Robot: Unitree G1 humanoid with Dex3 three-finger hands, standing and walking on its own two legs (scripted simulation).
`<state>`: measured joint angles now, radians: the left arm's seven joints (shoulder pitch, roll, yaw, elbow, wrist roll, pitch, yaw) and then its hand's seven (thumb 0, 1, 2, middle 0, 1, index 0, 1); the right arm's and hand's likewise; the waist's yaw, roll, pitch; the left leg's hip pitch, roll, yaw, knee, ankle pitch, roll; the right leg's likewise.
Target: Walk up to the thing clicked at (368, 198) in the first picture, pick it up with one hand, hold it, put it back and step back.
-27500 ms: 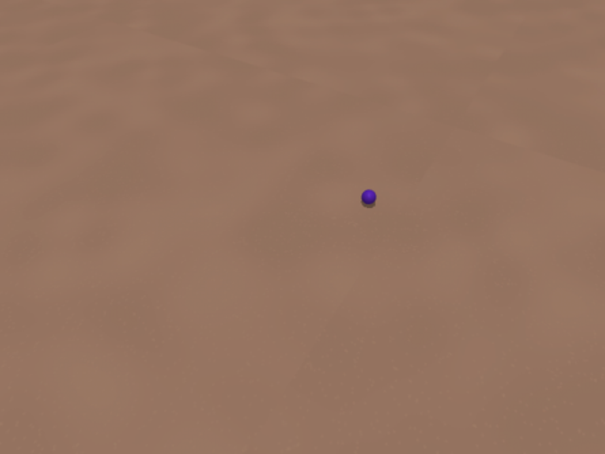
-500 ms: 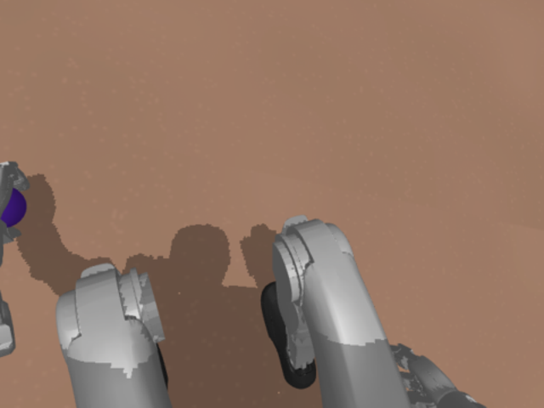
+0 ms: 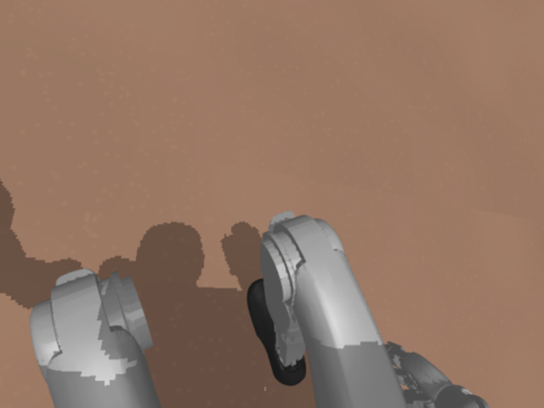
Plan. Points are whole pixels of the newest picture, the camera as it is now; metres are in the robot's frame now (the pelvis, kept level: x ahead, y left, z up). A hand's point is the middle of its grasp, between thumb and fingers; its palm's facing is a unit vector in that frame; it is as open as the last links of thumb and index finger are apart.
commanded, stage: rest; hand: left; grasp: from above
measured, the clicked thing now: out of the picture +0.42 +0.33 -0.25
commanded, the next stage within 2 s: open in 0.48 s
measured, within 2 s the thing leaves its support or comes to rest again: rests again in 0.74 s
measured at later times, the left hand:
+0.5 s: hand out of the picture +0.41 +0.32 -0.23, palm faces -0.44 -0.17 -0.88, open 8.6 cm
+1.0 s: hand out of the picture +0.41 +0.33 -0.24, palm faces -0.43 -0.16 -0.89, open 11.7 cm
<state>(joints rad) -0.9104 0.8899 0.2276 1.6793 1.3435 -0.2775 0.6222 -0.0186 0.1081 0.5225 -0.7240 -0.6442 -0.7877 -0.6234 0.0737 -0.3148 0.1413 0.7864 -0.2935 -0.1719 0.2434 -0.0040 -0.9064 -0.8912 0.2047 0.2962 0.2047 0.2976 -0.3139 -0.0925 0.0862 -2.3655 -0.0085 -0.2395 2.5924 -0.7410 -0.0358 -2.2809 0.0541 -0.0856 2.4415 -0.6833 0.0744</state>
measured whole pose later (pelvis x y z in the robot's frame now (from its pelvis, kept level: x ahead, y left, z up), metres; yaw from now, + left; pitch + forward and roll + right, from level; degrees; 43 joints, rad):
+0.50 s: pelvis -0.01 +0.01 +0.00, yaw -2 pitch +26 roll -14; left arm -0.96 0.94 0.19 1.79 1.35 -0.27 0.68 -0.02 0.11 0.50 -0.74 -0.63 -0.81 -0.60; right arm 0.05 -0.33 0.21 0.76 -0.32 -0.24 0.29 0.00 -0.91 -0.89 0.20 0.30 0.20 0.30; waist -0.34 -0.11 0.12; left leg -2.35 0.00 -0.26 2.61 -0.74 -0.01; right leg -2.25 0.07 -0.10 2.43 -0.67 0.08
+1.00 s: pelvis -0.01 +0.01 +0.00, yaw -2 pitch +25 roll -15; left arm -0.97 0.97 0.16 1.78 1.31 -0.26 0.68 0.00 -0.15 0.72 -0.39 -0.77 -0.40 -0.76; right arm 0.05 -0.35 0.24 0.75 -0.32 -0.28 0.31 0.00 -0.90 -0.89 0.20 0.30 0.20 0.30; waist -0.35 -0.13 0.14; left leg -2.34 0.00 -0.28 2.61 -0.74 -0.01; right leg -2.23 0.07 -0.12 2.41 -0.66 0.08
